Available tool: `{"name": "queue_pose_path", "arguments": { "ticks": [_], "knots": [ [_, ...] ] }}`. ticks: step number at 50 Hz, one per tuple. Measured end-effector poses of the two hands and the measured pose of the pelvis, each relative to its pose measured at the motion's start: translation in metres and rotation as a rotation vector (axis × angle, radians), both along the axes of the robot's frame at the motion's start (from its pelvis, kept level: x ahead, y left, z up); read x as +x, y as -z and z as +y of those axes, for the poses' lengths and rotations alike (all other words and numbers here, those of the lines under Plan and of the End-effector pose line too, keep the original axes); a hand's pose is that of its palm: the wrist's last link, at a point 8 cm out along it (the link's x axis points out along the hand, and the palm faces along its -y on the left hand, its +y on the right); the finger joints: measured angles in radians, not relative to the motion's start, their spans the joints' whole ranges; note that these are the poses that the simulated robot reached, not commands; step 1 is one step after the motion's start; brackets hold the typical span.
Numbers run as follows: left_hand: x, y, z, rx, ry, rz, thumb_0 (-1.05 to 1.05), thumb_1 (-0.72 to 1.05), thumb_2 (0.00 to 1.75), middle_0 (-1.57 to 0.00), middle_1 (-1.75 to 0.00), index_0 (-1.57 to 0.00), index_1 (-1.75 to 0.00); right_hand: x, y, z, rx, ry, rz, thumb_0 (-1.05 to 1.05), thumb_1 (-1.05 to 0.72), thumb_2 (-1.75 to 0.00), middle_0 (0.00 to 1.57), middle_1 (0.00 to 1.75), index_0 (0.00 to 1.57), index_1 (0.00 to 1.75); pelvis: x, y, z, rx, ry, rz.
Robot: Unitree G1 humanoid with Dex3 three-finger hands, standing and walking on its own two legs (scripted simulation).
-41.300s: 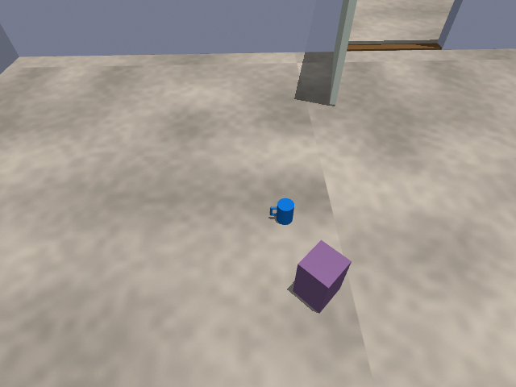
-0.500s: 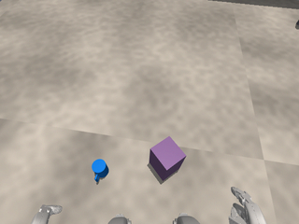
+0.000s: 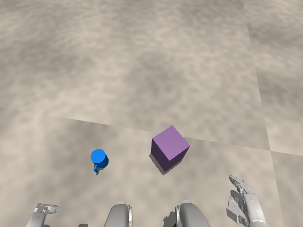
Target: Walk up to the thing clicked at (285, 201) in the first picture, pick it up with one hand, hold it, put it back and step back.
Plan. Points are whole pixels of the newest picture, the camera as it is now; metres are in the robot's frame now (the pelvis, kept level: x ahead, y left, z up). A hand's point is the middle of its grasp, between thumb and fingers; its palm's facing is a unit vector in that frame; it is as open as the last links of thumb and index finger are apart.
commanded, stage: rise first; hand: left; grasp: from above
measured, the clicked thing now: (99, 161) +0.47 +0.29 -0.61
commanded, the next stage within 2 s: none
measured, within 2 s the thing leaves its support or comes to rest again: neither
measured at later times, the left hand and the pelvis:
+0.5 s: hand (70, 189) +0.28 +0.31 -0.32, palm faces -0.46 -0.39 -0.80, open 14.0 cm; pelvis -0.06 -0.01 -0.19, yaw -2 degrees
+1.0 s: hand (78, 170) +0.38 +0.33 -0.41, palm faces -0.45 -0.09 -0.89, open 14.0 cm; pelvis -0.08 +0.01 -0.29, yaw -5 degrees
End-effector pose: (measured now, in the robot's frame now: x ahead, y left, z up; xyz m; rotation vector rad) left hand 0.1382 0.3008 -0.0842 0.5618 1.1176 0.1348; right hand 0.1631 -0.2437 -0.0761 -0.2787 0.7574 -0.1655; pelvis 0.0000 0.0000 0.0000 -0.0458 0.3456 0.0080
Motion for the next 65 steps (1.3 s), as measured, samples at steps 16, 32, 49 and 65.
{"name": "queue_pose_path", "arguments": {
  "ticks": [16, 32, 49, 65],
  "knots": [
    [0.099, 0.114, 0.018, 0.248, 0.404, -0.129, 0.0, -0.52, 0.98, -0.07, -1.09, -0.07, -1.09, -0.027, 0.132, -0.034, -0.038, -0.037, 0.109, 0.01, -0.88, -0.9, 0.21, 0.3, 0.2, 0.3, -0.036, 0.114, -0.006, 0.012, 0.017, 0.188],
    [0.181, 0.216, 0.032, 0.464, 0.728, -0.201, 0.0, -0.53, 1.03, -0.06, -1.1, -0.06, -1.11, -0.128, 0.28, -0.036, -0.013, 0.008, 0.46, 0.01, -0.87, -0.9, 0.21, 0.3, 0.2, 0.29, -0.073, 0.235, -0.004, -0.02, 0.033, 0.246],
    [0.241, 0.267, 0.03, 0.572, 0.916, -0.27, 0.0, -0.5, 1.01, -0.08, -1.03, -0.08, -1.03, -0.196, 0.308, -0.037, -0.068, 0.078, 0.667, 0.01, -0.88, -0.9, 0.21, 0.3, 0.2, 0.29, -0.081, 0.288, 0.006, -0.067, 0.047, 0.238],
    [0.269, 0.302, 0.028, 0.612, 1.003, -0.281, 0.0, -0.49, 0.97, -0.1, -1.0, -0.1, -1.0, -0.202, 0.322, -0.029, -0.095, 0.049, 0.744, 0.0, -0.91, -0.91, 0.21, 0.3, 0.2, 0.29, -0.077, 0.31, 0.011, -0.09, 0.054, 0.243]
  ]
}}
